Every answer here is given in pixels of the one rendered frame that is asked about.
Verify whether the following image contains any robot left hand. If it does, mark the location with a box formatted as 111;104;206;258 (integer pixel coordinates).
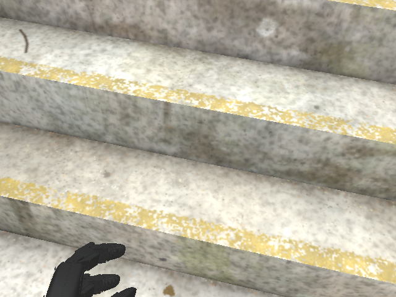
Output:
43;242;137;297

